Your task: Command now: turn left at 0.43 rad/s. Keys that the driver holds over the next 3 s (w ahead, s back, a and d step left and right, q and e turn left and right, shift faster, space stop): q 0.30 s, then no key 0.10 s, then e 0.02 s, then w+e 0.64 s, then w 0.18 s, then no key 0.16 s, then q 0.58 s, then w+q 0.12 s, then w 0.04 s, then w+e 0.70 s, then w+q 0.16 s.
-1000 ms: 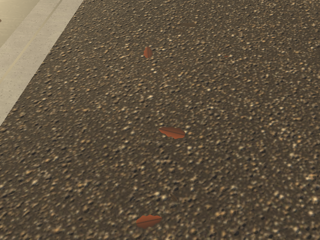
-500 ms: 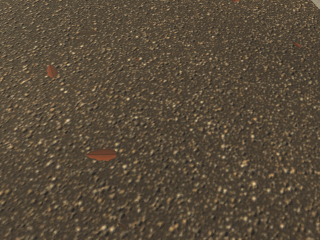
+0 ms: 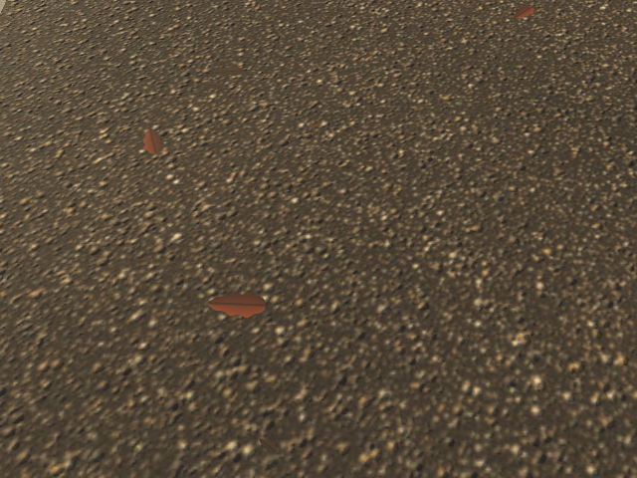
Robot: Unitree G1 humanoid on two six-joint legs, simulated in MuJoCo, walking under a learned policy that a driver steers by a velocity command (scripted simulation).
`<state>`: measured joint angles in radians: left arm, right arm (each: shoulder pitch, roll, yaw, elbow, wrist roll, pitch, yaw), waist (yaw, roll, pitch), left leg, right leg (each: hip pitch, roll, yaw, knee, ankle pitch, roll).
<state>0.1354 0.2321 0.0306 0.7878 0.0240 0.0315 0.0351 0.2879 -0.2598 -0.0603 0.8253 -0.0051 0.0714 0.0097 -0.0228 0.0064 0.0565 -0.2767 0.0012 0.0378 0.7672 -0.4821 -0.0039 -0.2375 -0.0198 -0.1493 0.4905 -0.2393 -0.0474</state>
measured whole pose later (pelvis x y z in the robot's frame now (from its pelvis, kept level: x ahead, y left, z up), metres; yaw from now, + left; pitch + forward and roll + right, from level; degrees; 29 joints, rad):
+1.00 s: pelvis +0.14 +0.02 +0.00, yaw -1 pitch +3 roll +1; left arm 0.51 0.23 0.05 0.96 0.01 -0.05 0.01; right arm 0.02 -0.28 -0.02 0.73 -0.03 -0.02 0.04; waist 0.09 0.04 0.03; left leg -0.61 0.02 -0.01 0.69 -0.13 -0.03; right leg 0.07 0.09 0.22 0.23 -0.32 -0.10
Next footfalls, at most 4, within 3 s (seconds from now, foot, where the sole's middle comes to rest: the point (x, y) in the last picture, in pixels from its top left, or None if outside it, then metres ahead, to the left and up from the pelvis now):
0.06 left None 0.00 0.10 -0.77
0.62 right None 0.04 -0.07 -0.77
1.08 left None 0.36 0.13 -0.77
1.54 right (370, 447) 0.55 -0.09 -0.77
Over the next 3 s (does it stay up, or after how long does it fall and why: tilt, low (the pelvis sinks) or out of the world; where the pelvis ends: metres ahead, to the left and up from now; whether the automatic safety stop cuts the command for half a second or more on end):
stays up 0.86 0.00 0.00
